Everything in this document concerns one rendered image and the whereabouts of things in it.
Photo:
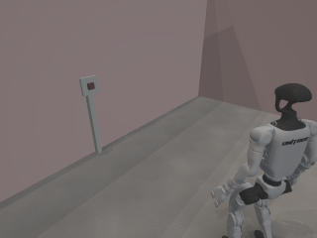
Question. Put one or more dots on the left robot upper arm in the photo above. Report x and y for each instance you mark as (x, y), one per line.
(259, 137)

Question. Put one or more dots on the panel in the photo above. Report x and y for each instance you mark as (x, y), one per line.
(88, 94)

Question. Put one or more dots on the button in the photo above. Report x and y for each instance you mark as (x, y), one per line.
(90, 85)

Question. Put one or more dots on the right robot upper arm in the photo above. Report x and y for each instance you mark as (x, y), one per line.
(310, 153)

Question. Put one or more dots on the robot right hand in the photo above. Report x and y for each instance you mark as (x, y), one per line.
(291, 180)

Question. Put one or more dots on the right robot forearm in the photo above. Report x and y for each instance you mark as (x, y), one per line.
(301, 168)

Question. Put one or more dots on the robot left hand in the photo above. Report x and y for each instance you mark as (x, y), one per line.
(219, 195)

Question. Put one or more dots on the robot left thigh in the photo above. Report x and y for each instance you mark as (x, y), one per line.
(242, 196)

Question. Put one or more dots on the left robot forearm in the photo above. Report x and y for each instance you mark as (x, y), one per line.
(240, 177)

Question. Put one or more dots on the left robot shin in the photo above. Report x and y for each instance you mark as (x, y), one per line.
(233, 230)

